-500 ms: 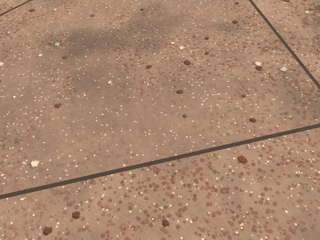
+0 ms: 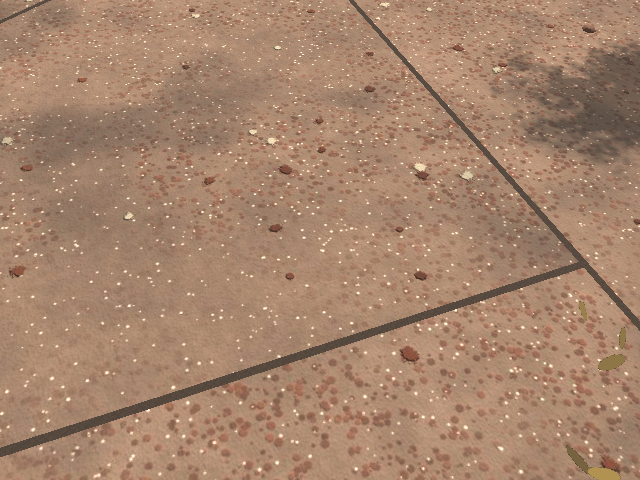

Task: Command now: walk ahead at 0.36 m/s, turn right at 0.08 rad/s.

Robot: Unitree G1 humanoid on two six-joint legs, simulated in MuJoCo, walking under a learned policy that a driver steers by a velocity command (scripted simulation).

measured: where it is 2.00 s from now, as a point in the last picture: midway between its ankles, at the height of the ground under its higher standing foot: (266, 379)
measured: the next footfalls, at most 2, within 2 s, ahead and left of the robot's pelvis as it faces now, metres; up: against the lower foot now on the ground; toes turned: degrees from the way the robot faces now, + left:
right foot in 0.14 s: +0.13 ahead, -0.12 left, +0.00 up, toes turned -2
left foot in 0.64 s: +0.46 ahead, +0.04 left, +0.00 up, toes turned +9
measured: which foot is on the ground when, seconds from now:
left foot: down 0.00-0.16, up 0.18-0.62, down 0.64-1.00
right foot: up 0.00-0.12, down 0.14-0.66, up 0.68-1.00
